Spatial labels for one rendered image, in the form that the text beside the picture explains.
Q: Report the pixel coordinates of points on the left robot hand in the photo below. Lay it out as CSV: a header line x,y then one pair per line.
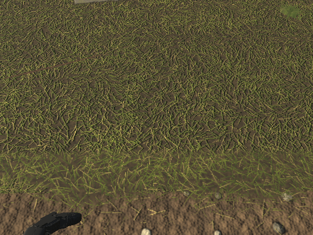
x,y
52,222

